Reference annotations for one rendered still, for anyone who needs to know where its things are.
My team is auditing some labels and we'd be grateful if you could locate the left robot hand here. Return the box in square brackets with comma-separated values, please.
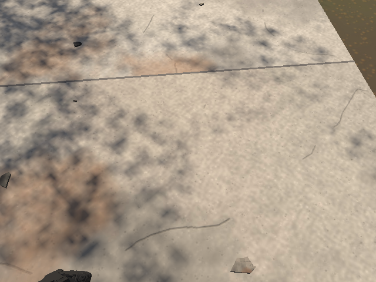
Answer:
[38, 269, 92, 282]

